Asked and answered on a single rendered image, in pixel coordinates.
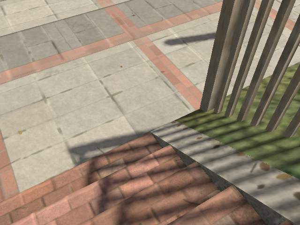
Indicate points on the stairs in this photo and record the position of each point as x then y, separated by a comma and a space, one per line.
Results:
136, 183

